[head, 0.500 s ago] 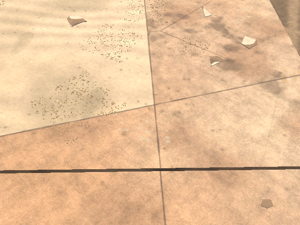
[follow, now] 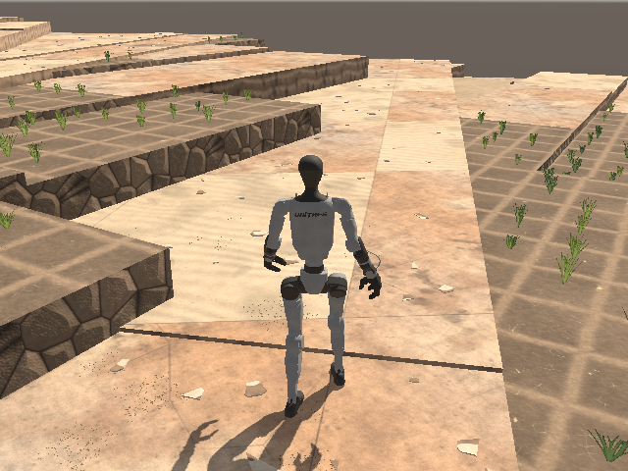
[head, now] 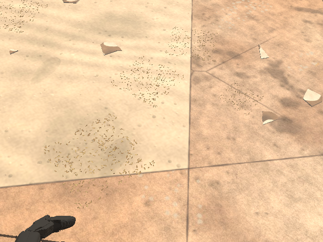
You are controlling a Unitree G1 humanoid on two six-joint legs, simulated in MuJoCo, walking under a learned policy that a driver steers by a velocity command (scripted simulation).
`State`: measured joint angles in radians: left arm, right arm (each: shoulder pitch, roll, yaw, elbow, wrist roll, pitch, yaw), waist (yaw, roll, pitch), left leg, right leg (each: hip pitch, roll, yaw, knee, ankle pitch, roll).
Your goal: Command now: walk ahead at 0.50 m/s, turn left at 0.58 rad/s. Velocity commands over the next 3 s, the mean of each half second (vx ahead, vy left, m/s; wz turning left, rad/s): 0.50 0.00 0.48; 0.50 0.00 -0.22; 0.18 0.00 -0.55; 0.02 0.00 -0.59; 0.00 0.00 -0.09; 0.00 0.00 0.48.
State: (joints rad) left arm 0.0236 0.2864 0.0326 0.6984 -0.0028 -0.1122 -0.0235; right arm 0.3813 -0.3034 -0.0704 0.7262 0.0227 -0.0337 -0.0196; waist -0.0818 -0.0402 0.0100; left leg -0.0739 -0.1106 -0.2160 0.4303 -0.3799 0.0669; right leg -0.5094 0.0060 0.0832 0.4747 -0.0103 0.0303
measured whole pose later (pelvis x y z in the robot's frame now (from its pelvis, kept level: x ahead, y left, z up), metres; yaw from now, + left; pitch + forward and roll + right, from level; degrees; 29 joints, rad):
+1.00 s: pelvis +0.50 +0.08 +0.01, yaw +5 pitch -1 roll +3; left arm 0.15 0.27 0.06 0.77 -0.02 0.04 -0.04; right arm 0.24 -0.26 -0.09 0.81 0.01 -0.05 0.00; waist 0.03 -0.01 0.03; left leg 0.09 0.04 0.28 0.29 -0.53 -0.12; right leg -0.57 -0.10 -0.09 0.85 -0.29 -0.05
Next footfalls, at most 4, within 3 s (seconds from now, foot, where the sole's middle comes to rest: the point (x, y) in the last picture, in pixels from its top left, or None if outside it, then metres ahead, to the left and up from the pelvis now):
0.04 right None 0.18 -0.13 -0.77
0.50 left None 0.41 0.20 -0.75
1.04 right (150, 196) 0.66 0.00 -0.74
1.50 left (107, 162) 0.84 0.18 -0.74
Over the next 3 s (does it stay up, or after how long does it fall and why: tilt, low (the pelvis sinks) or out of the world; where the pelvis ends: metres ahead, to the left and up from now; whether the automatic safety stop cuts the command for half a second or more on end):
stays up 0.72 0.13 0.03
